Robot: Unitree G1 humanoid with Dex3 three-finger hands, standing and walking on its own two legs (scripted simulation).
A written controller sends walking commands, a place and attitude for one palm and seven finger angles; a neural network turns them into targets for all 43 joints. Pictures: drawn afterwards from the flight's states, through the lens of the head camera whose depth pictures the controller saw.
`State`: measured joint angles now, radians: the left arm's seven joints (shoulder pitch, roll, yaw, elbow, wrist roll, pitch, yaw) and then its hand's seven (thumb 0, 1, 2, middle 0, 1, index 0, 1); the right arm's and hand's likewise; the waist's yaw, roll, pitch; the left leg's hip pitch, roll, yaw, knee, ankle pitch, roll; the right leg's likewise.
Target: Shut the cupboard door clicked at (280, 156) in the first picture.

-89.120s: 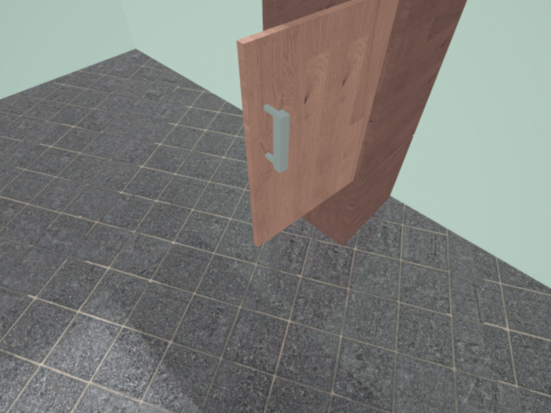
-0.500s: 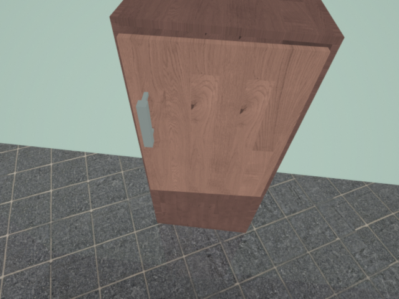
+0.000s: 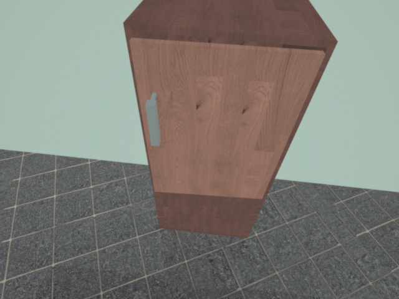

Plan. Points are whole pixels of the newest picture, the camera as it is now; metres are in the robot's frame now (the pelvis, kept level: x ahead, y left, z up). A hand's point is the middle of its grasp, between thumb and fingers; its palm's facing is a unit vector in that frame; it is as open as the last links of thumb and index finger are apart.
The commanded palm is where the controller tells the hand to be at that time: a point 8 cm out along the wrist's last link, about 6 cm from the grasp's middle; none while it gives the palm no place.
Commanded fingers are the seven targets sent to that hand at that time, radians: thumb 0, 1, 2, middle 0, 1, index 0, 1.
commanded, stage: shuffle to correct the standing spot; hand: left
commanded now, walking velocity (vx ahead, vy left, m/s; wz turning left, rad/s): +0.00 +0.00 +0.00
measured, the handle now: (154, 119) +0.54 +0.16 +0.05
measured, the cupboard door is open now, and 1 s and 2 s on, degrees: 3 3 3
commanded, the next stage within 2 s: come to a stop and stand still in 0.46 s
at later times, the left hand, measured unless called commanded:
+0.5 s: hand out of the picture -0.02 +0.13 -0.19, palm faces +0.06 -0.99 -0.11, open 7.3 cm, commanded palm none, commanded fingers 0.00 0.90 0.90 -0.20 -0.30 -0.20 -0.30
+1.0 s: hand out of the picture +0.15 +0.13 -0.18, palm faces +0.04 -0.98 -0.20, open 7.2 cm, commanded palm none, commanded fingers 0.00 0.90 0.90 -0.20 -0.30 -0.20 -0.30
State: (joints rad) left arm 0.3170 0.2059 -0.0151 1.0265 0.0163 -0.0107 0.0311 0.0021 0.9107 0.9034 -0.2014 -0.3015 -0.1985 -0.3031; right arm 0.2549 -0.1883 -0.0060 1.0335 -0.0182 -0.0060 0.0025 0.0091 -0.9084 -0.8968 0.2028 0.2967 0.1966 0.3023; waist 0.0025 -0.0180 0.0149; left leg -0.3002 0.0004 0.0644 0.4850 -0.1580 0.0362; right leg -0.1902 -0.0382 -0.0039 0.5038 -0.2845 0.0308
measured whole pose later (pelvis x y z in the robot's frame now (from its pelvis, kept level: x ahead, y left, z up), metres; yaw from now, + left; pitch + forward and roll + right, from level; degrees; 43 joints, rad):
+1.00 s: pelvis +0.08 -0.04 -0.01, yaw -1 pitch -2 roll +0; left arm 0.19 0.18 0.03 1.00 0.01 -0.01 0.05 0.00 0.94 0.90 -0.20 -0.30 -0.20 -0.30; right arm 0.24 -0.13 -0.03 1.09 -0.01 0.02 -0.03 0.02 -0.93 -0.90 0.20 0.30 0.20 0.30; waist 0.01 -0.04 0.08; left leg -0.24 0.02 0.10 0.57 -0.27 0.00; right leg -0.24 -0.03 -0.13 0.59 -0.30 -0.04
